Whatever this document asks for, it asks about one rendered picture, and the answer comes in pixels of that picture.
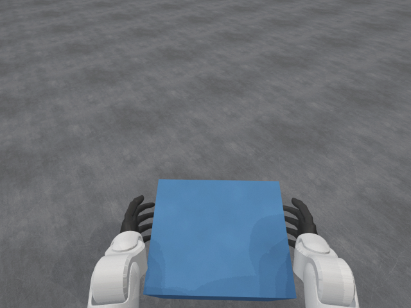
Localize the right robot hand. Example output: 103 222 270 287
283 198 318 248

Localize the robot right forearm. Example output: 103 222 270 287
293 233 360 308

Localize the robot left forearm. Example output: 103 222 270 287
87 231 148 308

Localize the carton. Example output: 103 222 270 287
143 179 297 302

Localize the left robot hand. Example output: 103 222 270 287
120 195 155 243

